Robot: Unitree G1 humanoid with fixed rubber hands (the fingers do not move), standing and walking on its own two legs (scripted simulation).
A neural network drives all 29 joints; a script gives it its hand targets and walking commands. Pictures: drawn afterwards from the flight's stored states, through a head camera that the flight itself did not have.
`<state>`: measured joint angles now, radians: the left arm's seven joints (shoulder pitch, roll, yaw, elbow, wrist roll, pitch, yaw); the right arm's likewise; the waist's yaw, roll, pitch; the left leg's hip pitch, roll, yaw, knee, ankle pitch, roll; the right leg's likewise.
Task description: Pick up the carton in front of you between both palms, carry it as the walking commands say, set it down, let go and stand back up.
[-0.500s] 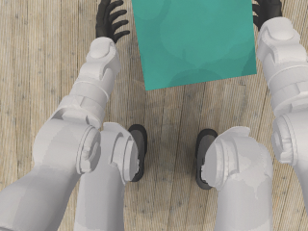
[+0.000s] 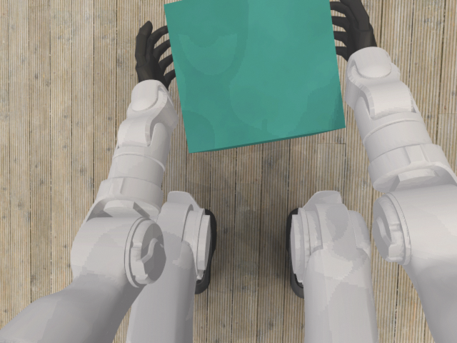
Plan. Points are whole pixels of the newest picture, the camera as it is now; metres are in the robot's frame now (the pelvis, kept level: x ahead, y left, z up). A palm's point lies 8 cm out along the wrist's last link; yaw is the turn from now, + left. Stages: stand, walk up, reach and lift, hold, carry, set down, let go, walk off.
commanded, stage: reach and lift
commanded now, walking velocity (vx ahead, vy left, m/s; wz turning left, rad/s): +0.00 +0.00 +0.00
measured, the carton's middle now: (255, 85) +0.51 -0.04 -0.20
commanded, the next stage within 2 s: none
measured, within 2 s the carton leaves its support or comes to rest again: neither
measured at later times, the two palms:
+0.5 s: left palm (71, 54) +0.48 +0.11 +0.07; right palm (455, 13) +0.47 -0.19 +0.06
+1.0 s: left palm out of the picture +0.45 +0.12 +0.23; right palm out of the picture +0.43 -0.18 +0.22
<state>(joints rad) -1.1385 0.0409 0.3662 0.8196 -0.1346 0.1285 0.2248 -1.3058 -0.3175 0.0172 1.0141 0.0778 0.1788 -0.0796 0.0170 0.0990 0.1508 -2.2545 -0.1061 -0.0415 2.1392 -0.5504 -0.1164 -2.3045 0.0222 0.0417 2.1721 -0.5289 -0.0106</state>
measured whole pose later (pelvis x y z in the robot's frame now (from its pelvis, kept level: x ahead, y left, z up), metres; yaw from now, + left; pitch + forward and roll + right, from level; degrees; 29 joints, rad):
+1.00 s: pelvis +0.06 +0.01 +0.26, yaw -5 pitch +29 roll +1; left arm -0.55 -0.16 0.41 0.56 0.15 0.30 0.11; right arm -0.61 0.04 -0.32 0.66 -0.19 0.33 -0.02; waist 0.01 0.03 -0.24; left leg -1.32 -0.07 -0.07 1.31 -0.50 -0.03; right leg -1.35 0.05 0.07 1.30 -0.46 0.01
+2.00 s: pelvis +0.09 +0.01 +0.40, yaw -6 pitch -4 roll +0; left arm -0.38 -0.19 0.36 0.43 0.33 0.58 0.00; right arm -0.36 0.17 -0.32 0.41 -0.33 0.62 0.01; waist 0.00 0.01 0.01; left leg -0.18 -0.03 -0.09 0.48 -0.24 0.00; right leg -0.20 0.02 0.08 0.47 -0.20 0.01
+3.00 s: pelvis +0.10 +0.01 +0.41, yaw -6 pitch -8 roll +0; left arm -0.31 -0.16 0.26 0.28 0.30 0.75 0.00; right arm -0.28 0.16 -0.22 0.26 -0.30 0.78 0.00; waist 0.00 0.01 0.01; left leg -0.03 -0.03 -0.09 0.37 -0.20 0.00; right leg -0.05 0.02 0.08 0.36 -0.17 0.01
